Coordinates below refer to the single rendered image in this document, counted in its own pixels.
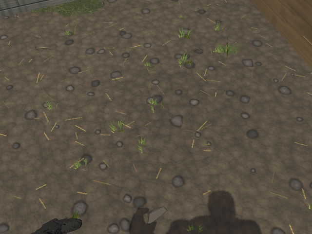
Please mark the left robot hand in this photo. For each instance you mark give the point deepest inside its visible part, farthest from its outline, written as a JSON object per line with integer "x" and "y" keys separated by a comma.
{"x": 59, "y": 226}

